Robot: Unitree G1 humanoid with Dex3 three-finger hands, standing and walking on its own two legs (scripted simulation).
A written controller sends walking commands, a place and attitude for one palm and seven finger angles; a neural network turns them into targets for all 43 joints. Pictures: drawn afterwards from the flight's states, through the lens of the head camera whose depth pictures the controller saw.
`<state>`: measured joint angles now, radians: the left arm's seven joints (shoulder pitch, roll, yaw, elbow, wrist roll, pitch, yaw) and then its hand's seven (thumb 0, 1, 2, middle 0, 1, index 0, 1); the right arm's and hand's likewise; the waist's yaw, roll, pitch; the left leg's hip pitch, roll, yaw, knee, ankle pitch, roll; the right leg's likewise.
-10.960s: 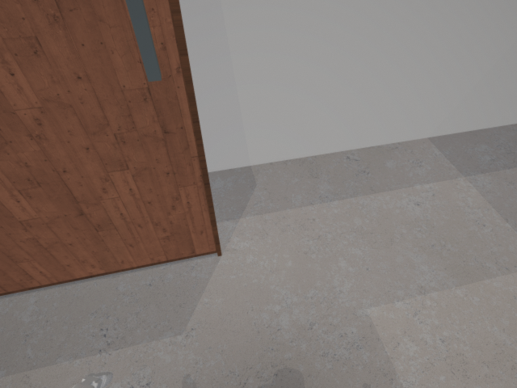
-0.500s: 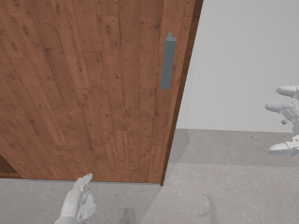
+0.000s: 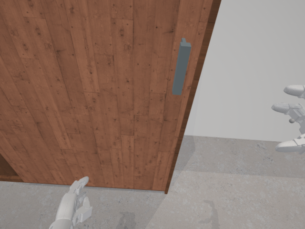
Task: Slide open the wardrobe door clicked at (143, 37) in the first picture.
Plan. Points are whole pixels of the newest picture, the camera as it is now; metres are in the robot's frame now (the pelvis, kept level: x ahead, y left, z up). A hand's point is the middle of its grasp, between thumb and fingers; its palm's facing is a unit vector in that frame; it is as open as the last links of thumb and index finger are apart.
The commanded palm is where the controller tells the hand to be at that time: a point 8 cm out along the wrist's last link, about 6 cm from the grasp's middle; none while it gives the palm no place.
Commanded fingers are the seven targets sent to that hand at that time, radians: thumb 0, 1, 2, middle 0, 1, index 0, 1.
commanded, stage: raise the hand with hooked fingers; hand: right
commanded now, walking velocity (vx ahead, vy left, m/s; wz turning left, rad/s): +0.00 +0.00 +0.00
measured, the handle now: (180, 66) +0.53 -0.08 +0.20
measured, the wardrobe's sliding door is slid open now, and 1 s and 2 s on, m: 0.00 0.00 0.00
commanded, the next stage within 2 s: move the hooked fingers beside the handle in 0.06 s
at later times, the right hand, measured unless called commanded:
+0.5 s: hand (264, 111) +0.32 -0.24 +0.22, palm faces +0.05 +1.00 -0.04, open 14.0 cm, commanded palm +0.29 -0.29 +0.22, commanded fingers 0.00 0.50 -0.30 0.30 1.20 0.30 1.20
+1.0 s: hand (239, 95) +0.38 -0.21 +0.22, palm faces +0.06 +1.00 +0.00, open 14.0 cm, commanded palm +0.35 -0.25 +0.22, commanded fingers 0.00 0.50 -0.30 0.30 1.20 0.30 1.20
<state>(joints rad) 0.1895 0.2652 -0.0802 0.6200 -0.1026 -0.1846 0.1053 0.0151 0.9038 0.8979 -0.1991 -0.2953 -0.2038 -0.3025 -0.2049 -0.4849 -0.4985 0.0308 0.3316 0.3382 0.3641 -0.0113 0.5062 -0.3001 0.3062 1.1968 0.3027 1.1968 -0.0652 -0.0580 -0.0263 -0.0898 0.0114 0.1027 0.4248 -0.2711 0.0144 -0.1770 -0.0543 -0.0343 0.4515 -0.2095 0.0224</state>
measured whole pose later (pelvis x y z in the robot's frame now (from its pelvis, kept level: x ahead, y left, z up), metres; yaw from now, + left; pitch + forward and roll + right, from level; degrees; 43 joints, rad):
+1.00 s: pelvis +0.00 -0.01 +0.00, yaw +1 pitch -2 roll +0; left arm 0.19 0.25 -0.07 0.66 -0.09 -0.11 0.10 0.01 0.90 0.90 -0.20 -0.30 -0.20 -0.30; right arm -0.51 -0.35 -0.28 0.25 0.23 0.35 0.16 -0.01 0.51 -0.30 0.30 1.20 0.30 1.20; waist -0.02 -0.04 -0.02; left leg -0.12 0.02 0.09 0.42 -0.26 0.01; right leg -0.20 -0.04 -0.05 0.43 -0.20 0.01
